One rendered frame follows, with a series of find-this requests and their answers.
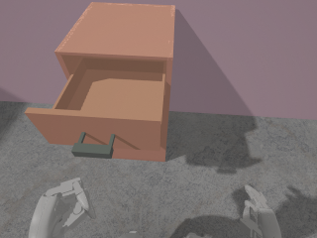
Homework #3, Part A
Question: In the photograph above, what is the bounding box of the robot right hand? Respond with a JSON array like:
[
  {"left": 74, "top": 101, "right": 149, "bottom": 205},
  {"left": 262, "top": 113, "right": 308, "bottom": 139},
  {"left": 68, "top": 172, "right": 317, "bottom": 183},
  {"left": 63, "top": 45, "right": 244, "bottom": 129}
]
[{"left": 240, "top": 184, "right": 282, "bottom": 238}]

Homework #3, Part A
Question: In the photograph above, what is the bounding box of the handle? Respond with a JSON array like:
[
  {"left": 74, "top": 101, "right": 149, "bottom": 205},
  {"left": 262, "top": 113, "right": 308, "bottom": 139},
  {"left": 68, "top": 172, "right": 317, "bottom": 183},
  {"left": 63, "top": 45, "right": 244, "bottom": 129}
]
[{"left": 71, "top": 132, "right": 115, "bottom": 159}]

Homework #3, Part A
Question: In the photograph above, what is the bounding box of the drawer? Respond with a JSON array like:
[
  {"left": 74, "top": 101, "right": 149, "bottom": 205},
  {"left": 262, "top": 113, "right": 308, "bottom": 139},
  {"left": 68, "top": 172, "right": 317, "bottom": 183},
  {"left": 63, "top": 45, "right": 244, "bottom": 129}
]
[{"left": 24, "top": 57, "right": 166, "bottom": 152}]

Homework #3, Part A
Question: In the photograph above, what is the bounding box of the robot left hand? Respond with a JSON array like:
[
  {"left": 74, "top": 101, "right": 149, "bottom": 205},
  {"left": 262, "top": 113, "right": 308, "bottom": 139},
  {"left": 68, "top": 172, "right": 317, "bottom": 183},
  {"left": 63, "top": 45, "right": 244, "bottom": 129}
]
[{"left": 28, "top": 178, "right": 96, "bottom": 238}]

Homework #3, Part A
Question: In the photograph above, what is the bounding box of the cabinet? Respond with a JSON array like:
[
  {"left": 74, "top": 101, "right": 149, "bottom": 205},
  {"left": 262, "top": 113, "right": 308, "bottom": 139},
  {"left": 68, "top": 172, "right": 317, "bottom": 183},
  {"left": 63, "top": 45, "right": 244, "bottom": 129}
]
[{"left": 54, "top": 2, "right": 175, "bottom": 162}]

